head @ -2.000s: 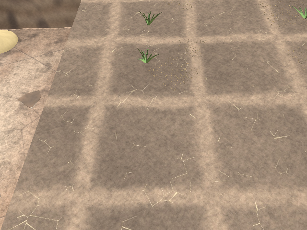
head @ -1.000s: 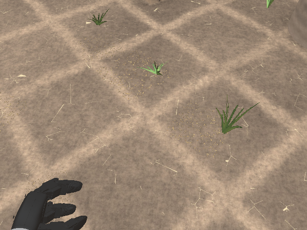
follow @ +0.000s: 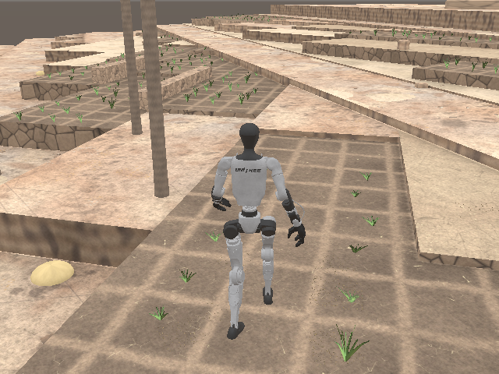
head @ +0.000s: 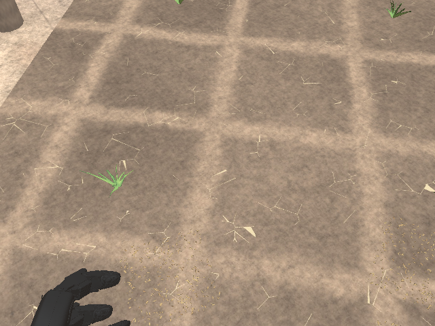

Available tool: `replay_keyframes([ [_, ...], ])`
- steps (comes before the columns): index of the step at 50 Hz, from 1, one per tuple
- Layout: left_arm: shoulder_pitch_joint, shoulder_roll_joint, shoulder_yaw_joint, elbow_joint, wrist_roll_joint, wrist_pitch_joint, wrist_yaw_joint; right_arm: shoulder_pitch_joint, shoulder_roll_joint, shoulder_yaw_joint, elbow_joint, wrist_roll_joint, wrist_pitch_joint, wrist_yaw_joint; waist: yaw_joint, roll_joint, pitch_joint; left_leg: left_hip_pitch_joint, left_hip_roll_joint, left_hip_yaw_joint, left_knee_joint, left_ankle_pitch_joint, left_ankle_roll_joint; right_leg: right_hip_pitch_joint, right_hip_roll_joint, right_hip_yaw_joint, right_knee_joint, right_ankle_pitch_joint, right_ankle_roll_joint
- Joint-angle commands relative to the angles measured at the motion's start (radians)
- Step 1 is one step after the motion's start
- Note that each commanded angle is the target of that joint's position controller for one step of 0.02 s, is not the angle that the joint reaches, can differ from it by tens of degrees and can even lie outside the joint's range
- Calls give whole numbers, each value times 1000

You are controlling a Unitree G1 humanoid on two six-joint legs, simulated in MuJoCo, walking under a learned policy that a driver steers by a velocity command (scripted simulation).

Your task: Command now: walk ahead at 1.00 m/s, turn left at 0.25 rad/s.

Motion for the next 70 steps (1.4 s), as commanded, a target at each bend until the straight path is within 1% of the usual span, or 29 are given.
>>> replay_keyframes([
  [1,505,345,127,100,21,-1,22,52,36,21,-131,39,-31,11,160,-473,-416,-683,-49,106,909,45,-75,924,-390,870,-218,-578,-232],
  [4,360,136,101,110,-6,1,-17,-210,-53,33,-145,-25,-27,14,159,15,-90,-832,129,125,834,155,-57,597,-269,644,-266,-446,-253],
  [8,446,117,90,203,-24,-16,-15,-310,6,65,-235,-66,-8,33,91,-63,9,-829,206,162,606,90,-117,403,-159,488,-328,-257,-243],
  [12,396,166,112,182,-28,-18,-10,-491,21,102,-320,-34,-16,59,96,-69,66,-604,207,237,199,336,-173,143,-82,345,-439,-156,-219],
  [17,466,208,129,202,-48,-17,-24,-497,-34,80,-312,-19,-18,32,117,-57,1,-384,152,258,20,422,-161,279,-109,338,-315,191,-156],
  [19,472,235,136,210,-47,-12,-24,-295,-79,49,-254,-31,-27,5,21,-15,-140,-119,132,271,-13,311,-135,276,-40,276,40,384,-116],
  [20,442,200,127,188,-53,-19,-26,-116,-140,24,-235,-46,-32,-17,-68,26,-246,102,298,110,-31,119,-100,121,6,238,325,215,-94],
  [21,477,48,92,150,-72,-23,-17,-3,-212,1,-223,-76,-26,-32,-57,220,-379,315,594,-309,-142,-263,-46,-123,88,145,641,-419,-83],
  [22,486,85,87,120,-66,-9,-12,-42,-218,-9,-217,-52,-13,-30,-11,291,-395,258,650,-602,-268,-412,16,-248,51,105,808,-405,-95],
  [24,330,111,92,127,-28,16,-22,-157,-54,20,-214,-33,-16,-20,7,74,-121,19,540,-268,-269,-160,-6,-304,-45,78,795,-266,-90],
  [28,259,53,90,87,-3,74,-38,-149,12,36,-145,-4,-45,-9,100,91,8,-152,469,141,-227,834,-44,-254,-84,45,699,-313,-30],
  [30,182,40,81,29,-2,78,-51,-192,1,33,-136,12,-49,-10,127,124,10,-184,446,260,-259,938,-60,-250,-73,15,584,-220,-24],
  [31,195,44,84,21,-110,61,-41,-369,-23,12,-190,43,-37,-30,153,151,39,-214,414,316,-279,829,-72,-248,-94,31,470,-150,-4],
  [34,185,73,87,24,-61,35,-68,-366,-102,-8,-185,38,-22,-66,155,80,-30,-319,336,458,-223,896,-112,95,-1,-91,160,145,1],
  [37,351,177,135,48,-59,54,-76,-349,-173,-34,-191,66,-14,-60,248,103,-140,-298,356,451,62,1142,-131,375,83,-114,138,99,-73],
  [38,483,240,167,76,-57,64,-65,-360,-156,-29,-202,71,-14,-50,317,67,-198,-373,339,440,282,1033,-152,564,93,-83,105,150,-117],
  [39,479,262,174,88,-67,70,-43,-308,-61,-4,-187,55,-16,-33,289,-95,-134,-550,240,424,555,270,-200,677,50,9,22,247,-156],
  [40,356,340,167,23,-41,65,-27,-208,37,29,-209,-9,-20,-15,151,-377,-132,-758,99,382,972,-305,-238,735,-107,319,95,856,-268],
  [41,312,355,160,-66,4,44,-40,-55,-70,26,-236,12,-31,-3,122,-298,-475,-843,67,137,1133,-252,-244,910,-333,745,-36,681,-475],
  [42,244,311,159,-101,-14,45,-50,-142,-163,10,-240,31,-30,-2,153,-104,-487,-840,112,88,1071,-127,-219,845,-320,776,-143,295,-443],
  [44,150,225,131,-106,-58,39,-41,-252,-149,8,-242,21,-1,-30,107,80,-255,-835,183,111,907,-6,-219,542,-234,648,-174,101,-336],
  [52,223,172,95,4,-22,0,-3,-296,-28,33,-240,39,17,-26,133,-70,-96,-824,301,170,502,323,-189,281,-167,366,-329,-421,-254],
  [53,300,179,95,39,9,14,-17,-289,0,48,-234,-47,49,8,131,-34,-85,-778,291,213,439,337,-182,260,-158,299,-383,-367,-216],
  [57,274,178,102,37,5,5,-34,-331,-33,26,-238,0,66,51,151,-104,-35,-777,257,216,302,391,-176,331,-187,183,-439,-409,-159],
  [63,293,191,114,72,5,-6,-6,-383,-38,14,-275,-6,64,84,155,-105,35,-804,260,272,160,269,-118,508,-279,78,-457,-449,-119],
  [66,289,204,118,86,14,3,-2,-352,-42,12,-280,-4,67,85,138,-105,35,-684,216,354,99,157,-46,515,-279,-18,-363,-316,-99],
  [68,263,197,108,89,10,10,1,-61,-77,-12,-184,-18,52,63,-5,-7,-97,-285,98,391,30,98,6,378,-197,-187,100,257,-66],
  [69,235,139,81,34,10,7,0,174,-202,-49,-136,-25,43,44,-96,211,-208,12,278,10,-95,-216,91,78,-113,-222,520,190,-16],
  [70,181,67,60,-27,24,-9,-15,162,-274,-58,-147,-7,38,40,-44,398,-184,191,417,-501,-311,-379,168,-337,77,-68,723,-459,18],
])
Next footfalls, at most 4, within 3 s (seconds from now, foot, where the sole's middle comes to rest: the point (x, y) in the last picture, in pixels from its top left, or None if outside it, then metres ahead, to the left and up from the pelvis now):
0.40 left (181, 300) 0.54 0.08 -0.75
0.78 right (273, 219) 0.80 -0.24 -0.75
1.36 left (230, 155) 1.10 -0.13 -0.75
1.76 right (267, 78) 1.53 -0.35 -0.75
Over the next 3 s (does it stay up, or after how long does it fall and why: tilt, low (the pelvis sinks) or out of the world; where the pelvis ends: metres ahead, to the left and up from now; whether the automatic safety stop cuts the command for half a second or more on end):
stays up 2.00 -0.68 0.01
